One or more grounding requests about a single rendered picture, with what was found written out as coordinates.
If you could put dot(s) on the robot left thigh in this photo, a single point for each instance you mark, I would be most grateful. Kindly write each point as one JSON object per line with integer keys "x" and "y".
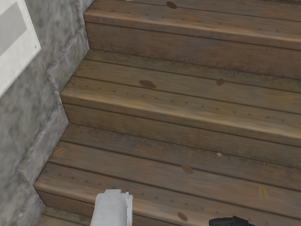
{"x": 113, "y": 208}

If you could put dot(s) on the right robot hand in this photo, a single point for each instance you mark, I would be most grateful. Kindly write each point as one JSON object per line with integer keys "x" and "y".
{"x": 234, "y": 221}

